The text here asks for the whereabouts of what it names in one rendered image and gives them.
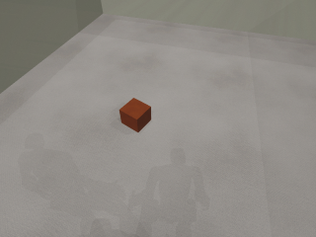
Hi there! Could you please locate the carton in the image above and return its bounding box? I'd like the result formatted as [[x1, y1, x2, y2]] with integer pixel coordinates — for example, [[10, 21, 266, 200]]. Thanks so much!
[[119, 98, 151, 132]]

